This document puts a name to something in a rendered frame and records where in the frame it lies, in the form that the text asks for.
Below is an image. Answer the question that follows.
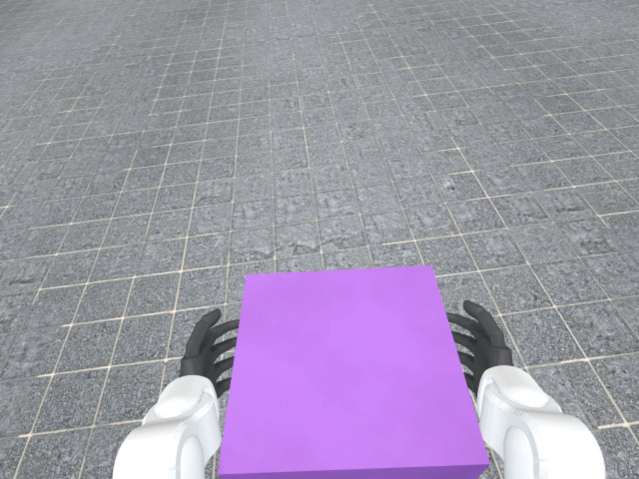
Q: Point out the robot right forearm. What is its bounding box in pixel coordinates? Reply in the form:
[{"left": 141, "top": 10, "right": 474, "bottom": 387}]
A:
[{"left": 476, "top": 365, "right": 606, "bottom": 479}]

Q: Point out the robot left hand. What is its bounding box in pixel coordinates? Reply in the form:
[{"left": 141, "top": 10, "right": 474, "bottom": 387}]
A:
[{"left": 179, "top": 308, "right": 240, "bottom": 399}]

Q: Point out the robot right hand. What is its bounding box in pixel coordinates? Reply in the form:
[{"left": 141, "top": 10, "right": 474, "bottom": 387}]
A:
[{"left": 446, "top": 300, "right": 514, "bottom": 399}]

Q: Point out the robot left forearm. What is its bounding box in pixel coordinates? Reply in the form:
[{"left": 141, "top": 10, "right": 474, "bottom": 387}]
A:
[{"left": 113, "top": 375, "right": 222, "bottom": 479}]

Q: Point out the carton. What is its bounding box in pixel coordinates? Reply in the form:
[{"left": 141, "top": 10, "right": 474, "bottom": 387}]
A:
[{"left": 218, "top": 265, "right": 490, "bottom": 479}]

